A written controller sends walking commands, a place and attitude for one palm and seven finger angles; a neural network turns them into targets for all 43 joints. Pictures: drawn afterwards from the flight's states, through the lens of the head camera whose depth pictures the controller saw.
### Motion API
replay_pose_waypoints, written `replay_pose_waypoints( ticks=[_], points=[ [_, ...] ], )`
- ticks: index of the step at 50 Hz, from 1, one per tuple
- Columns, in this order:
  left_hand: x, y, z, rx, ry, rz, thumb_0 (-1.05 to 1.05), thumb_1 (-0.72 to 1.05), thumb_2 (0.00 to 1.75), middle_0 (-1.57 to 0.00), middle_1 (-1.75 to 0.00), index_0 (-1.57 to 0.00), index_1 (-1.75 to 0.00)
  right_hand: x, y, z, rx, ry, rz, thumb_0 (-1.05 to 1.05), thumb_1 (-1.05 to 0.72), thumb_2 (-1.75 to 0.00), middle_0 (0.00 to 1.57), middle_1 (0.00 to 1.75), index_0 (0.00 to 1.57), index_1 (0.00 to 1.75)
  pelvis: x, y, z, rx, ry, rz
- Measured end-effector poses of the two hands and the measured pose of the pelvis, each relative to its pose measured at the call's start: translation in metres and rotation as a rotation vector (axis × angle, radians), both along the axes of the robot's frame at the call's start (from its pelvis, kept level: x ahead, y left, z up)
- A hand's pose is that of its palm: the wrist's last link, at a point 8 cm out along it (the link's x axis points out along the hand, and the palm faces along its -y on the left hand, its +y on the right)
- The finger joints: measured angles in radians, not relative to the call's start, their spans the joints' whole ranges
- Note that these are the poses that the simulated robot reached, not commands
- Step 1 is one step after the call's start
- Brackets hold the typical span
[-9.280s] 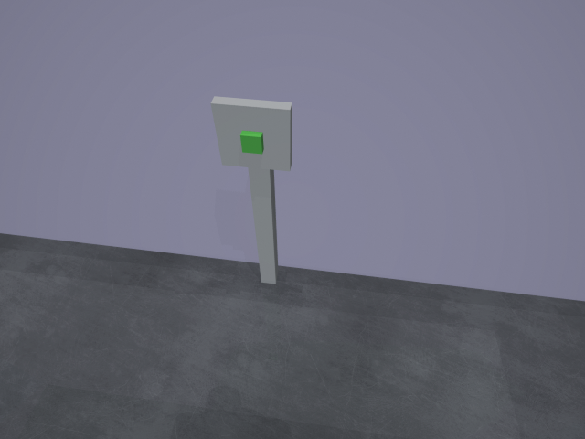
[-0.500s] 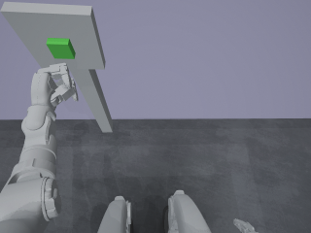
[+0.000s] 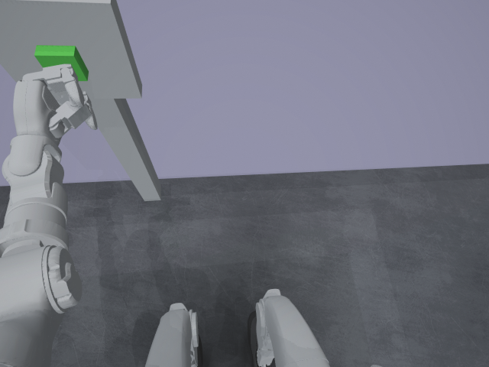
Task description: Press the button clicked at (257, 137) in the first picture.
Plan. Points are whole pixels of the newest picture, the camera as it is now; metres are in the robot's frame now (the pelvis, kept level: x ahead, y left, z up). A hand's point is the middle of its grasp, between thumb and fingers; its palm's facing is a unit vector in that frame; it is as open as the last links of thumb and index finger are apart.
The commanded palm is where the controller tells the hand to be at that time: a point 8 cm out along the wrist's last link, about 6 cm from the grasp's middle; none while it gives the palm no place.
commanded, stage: press the button with the knuckle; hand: left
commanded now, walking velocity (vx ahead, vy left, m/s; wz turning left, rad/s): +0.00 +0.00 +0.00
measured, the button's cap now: (63, 61) +0.56 +0.23 +0.07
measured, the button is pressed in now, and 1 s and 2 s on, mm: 1 7 0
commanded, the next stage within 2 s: hold the button down briefly in 0.46 s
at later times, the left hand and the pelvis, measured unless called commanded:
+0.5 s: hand (82, 99) +0.52 +0.21 +0.04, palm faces +0.02 -1.00 -0.03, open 3.5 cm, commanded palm +0.53 +0.24 +0.04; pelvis -0.02 +0.00 -0.02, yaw +0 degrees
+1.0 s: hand (82, 99) +0.52 +0.21 +0.04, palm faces +0.03 -1.00 -0.03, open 3.5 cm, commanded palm +0.51 +0.23 +0.04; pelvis -0.05 +0.00 -0.03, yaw +0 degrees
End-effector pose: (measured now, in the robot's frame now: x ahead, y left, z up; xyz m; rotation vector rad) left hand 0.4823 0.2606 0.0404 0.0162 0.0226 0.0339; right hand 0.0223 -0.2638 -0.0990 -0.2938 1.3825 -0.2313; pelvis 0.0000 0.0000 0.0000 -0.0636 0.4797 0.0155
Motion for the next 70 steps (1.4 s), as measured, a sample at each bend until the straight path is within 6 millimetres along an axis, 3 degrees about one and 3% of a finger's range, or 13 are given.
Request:
replay_pose_waypoints(
  ticks=[20,41,52,61,70],
  points=[
    [0.014,0.005,-0.001,0.002,-0.002,-0.012,0.05,0.86,0.91,-1.3,-1.5,-1.43,-1.5,-0.012,0.006,-0.006,-0.009,0.016,0.017,0.0,-0.91,-0.9,0.21,0.3,0.2,0.3,-0.011,0.002,-0.01,-0.019,0.022,0.011],
    [0.017,0.007,0.0,0.02,0.007,-0.009,0.04,0.82,0.94,-1.3,-1.5,-1.51,-1.5,-0.061,0.005,-0.012,-0.039,0.051,0.025,0.0,-0.91,-0.9,0.21,0.3,0.2,0.3,-0.04,0.0,-0.028,-0.035,0.043,0.024],
    [0.014,0.006,-0.001,0.011,0.011,0.004,0.04,0.85,0.91,-1.3,-1.5,-1.49,-1.5,-0.077,0.008,-0.01,-0.026,0.064,0.003,0.0,-0.91,-0.9,0.21,0.3,0.2,0.3,-0.044,0.001,-0.026,-0.032,0.039,0.014],
    [0.003,0.004,-0.001,0.016,0.015,0.008,0.04,0.88,0.89,-1.3,-1.5,-1.44,-1.5,-0.061,0.013,-0.004,0.01,0.061,-0.007,0.0,-0.91,-0.9,0.21,0.3,0.2,0.3,-0.031,0.003,-0.012,-0.02,0.021,0.005],
    [-0.01,-0.007,0.001,0.013,0.018,-0.007,0.02,0.9,0.9,-1.3,-1.5,-1.34,-1.5,-0.01,0.011,0.004,0.032,-0.015,0.001,0.01,-0.91,-0.9,0.21,0.3,0.2,0.3,-0.005,0.004,0.004,-0.006,-0.005,-0.004]
  ],
)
